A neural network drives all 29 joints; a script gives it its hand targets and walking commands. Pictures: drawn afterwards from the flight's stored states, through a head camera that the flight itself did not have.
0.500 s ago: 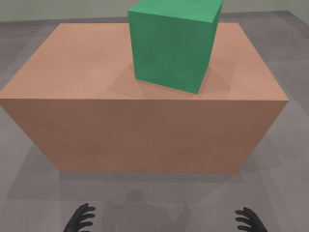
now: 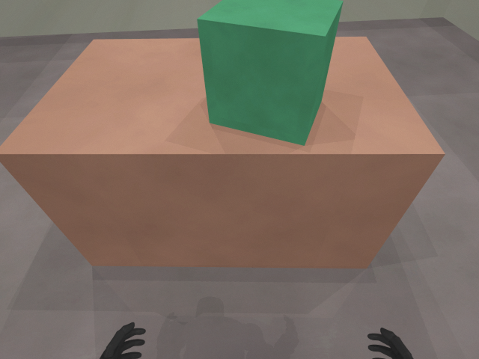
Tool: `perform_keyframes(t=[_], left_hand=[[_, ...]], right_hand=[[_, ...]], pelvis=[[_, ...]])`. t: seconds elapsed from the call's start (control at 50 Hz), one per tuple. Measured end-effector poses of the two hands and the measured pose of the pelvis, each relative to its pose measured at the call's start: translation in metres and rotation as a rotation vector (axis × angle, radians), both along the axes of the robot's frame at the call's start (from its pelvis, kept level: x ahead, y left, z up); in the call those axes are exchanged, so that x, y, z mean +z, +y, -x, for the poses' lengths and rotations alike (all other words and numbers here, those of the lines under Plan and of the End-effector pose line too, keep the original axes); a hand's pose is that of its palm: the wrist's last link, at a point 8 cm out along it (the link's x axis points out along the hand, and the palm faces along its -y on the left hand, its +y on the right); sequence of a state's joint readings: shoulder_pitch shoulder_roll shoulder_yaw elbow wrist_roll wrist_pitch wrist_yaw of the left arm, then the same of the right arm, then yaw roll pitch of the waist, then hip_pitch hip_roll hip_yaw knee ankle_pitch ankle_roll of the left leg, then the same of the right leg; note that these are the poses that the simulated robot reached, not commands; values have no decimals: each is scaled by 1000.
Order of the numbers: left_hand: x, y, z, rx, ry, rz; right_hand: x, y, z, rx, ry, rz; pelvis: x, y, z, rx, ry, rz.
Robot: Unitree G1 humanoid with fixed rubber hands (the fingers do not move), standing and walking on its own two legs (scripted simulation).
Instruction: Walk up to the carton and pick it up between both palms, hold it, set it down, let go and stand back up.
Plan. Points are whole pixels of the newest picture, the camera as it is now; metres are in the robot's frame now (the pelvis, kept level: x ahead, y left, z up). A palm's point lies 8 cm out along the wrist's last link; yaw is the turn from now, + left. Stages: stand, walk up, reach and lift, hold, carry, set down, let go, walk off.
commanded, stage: walk up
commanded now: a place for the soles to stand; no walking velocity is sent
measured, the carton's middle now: (270, 67) +0.83 -0.05 +0.08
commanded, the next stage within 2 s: none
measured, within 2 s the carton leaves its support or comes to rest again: neither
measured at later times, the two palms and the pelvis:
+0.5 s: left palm out of the picture +0.09 +0.28 -0.13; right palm (384, 312) +0.24 -0.24 -0.09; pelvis +0.09 +0.00 -0.02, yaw +1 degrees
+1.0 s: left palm (132, 293) +0.26 +0.24 -0.10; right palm (409, 311) +0.25 -0.31 -0.14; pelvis +0.20 -0.03 -0.03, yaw -3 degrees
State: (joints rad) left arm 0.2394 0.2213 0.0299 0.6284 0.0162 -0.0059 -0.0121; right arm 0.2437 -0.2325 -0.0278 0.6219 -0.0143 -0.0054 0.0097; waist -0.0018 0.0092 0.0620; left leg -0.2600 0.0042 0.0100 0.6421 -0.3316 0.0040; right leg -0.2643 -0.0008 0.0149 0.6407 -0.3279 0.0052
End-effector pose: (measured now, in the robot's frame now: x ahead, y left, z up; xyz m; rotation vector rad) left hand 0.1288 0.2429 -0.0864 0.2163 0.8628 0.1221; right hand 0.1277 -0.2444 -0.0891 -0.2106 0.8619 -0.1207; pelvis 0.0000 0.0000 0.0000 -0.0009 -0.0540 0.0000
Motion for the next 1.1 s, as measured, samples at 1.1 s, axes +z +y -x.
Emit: perform_keyframes(t=[1.1], left_hand=[[-9, 12, -127, 77, 160, -154]], right_hand=[[-34, -50, -185, 22, 112, 16]], pelvis=[[-14, -26, -222, -15, -52, 45]])
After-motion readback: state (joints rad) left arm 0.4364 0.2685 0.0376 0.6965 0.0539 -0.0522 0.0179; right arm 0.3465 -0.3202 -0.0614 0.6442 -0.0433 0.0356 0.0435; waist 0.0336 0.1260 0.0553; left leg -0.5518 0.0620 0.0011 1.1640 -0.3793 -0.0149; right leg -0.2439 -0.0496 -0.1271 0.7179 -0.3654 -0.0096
